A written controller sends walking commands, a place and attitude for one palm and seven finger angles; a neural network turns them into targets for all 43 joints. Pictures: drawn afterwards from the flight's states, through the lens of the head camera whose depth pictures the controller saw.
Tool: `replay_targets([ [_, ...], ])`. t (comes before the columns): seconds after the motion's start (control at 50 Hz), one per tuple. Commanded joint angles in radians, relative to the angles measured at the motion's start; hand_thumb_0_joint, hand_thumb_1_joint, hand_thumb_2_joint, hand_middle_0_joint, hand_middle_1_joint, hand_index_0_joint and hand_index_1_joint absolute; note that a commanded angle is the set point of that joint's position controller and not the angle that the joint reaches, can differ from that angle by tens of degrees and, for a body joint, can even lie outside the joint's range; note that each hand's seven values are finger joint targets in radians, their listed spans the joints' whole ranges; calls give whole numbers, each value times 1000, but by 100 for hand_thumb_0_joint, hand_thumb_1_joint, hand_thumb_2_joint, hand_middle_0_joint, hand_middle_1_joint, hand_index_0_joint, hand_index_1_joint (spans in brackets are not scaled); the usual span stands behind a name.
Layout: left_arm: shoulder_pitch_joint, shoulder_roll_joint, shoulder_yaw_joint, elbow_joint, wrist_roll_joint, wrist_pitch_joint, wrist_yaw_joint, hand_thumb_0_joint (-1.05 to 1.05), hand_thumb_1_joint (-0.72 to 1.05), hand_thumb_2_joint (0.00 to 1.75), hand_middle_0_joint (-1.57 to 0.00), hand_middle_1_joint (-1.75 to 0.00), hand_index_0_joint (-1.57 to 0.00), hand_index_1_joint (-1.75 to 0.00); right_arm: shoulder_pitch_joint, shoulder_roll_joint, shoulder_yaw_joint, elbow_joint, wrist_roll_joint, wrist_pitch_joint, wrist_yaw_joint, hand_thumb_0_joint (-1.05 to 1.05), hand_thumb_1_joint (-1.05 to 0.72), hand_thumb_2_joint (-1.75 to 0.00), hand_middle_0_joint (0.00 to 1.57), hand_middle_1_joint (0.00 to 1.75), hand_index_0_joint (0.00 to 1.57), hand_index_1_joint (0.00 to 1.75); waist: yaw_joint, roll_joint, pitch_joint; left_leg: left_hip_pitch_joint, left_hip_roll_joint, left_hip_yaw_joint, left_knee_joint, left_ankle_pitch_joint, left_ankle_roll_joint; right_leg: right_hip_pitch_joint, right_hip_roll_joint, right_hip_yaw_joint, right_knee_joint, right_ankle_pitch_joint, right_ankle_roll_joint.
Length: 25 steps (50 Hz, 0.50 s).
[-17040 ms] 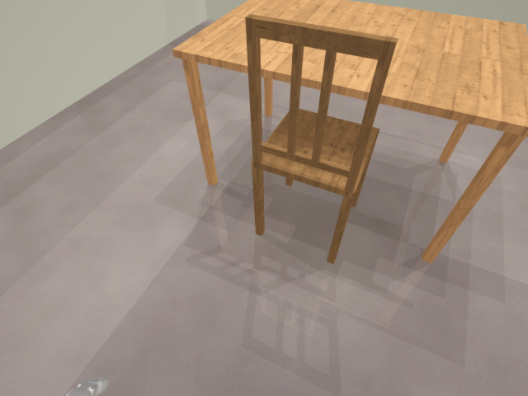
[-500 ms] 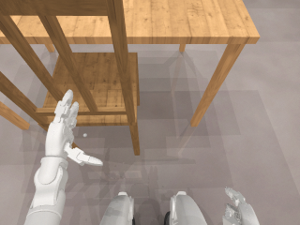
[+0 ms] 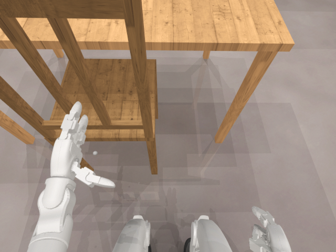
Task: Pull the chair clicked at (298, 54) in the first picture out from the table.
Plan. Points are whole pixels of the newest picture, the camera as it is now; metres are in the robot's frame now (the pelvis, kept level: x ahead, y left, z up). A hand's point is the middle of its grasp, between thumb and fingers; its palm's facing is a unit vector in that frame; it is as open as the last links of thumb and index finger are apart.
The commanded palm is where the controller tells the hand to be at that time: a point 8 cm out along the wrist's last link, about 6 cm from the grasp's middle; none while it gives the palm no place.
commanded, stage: push the fingers through the gap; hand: left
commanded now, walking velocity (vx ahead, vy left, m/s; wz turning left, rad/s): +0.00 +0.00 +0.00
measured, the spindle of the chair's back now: (52, 85) +0.48 +0.30 +0.07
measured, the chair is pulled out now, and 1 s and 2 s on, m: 0.00 0.00 0.00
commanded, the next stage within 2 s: hook a spindle and tug to test in 1.58 s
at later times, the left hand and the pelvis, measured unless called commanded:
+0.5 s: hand (98, 133) +0.38 +0.18 +0.02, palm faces +0.03 -1.00 -0.06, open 16.9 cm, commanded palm +0.35 +0.23 +0.02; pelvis -0.01 +0.00 +0.00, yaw +0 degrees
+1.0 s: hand (101, 118) +0.42 +0.18 +0.02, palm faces +0.04 -1.00 -0.05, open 16.9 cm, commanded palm +0.40 +0.23 +0.02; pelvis +0.00 +0.00 +0.00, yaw -1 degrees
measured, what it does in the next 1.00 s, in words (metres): stands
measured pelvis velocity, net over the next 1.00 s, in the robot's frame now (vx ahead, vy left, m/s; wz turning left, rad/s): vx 0.00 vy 0.00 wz -0.02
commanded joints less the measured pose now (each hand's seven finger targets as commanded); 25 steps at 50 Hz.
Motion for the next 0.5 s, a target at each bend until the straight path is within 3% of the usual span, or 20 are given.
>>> replay_targets([
  [0.0,-195,144,62,-178,-8,-65,4,0,-50,30,-6,-8,-6,-8,30,-143,-55,-112,0,-40,-11,0,-90,-90,20,30,20,30,-22,1,-357,185,-19,-39,-173,291,1,252,29,65,-152,244,6],
  [0.04,-252,171,85,-161,-3,-68,12,0,-50,30,-6,-8,-6,-8,30,-144,-52,-108,-1,-39,-15,0,-90,-90,20,30,20,30,-27,-3,-345,165,-20,-40,-169,268,3,243,29,68,-151,220,6],
  [0.1,-295,163,77,-174,-1,-79,9,0,-50,30,-6,-8,-6,-8,30,-139,-52,-105,-4,-43,-18,0,-90,-90,20,30,20,30,-20,46,-399,207,-21,-36,-166,297,0,248,27,71,-145,241,4],
  [0.18,-293,144,51,-149,-2,-69,1,0,-50,30,-6,-8,-6,-8,40,-143,-52,-99,-2,-43,-13,0,-90,-90,20,30,20,30,-27,59,-410,250,-14,-45,-175,341,-5,230,29,60,-144,265,2],
  [0.2,-294,144,53,-121,-2,-60,0,0,-50,30,-6,-8,-6,-8,44,-144,-52,-97,-1,-39,-13,0,-90,-90,20,30,20,30,-28,25,-398,228,-15,-43,-176,328,-3,244,30,62,-149,262,4],
  [0.28,-368,188,103,-53,-3,-48,6,0,-50,30,-6,-8,-6,-8,54,-150,-51,-88,1,-31,-16,0,-90,-90,20,30,20,30,-34,-8,-378,173,-18,-36,-169,280,1,251,29,73,-157,238,9],
  [0.48,-498,216,117,16,9,-77,2,0,-50,30,-6,-8,-6,-8,83,-151,-50,-70,-5,-24,-15,0,-90,-90,20,30,20,30,-38,42,-427,209,-16,-34,-170,320,-1,251,29,77,-150,267,5],
])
